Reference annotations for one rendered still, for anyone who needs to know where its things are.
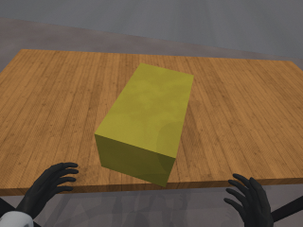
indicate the table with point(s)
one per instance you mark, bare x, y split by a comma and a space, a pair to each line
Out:
243, 117

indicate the right robot hand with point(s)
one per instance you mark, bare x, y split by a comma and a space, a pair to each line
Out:
255, 210

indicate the robot left forearm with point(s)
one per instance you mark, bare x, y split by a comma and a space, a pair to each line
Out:
16, 219

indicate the left robot hand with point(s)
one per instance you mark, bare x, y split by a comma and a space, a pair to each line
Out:
46, 187

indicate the carton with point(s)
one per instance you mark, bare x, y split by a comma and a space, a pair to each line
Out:
140, 135

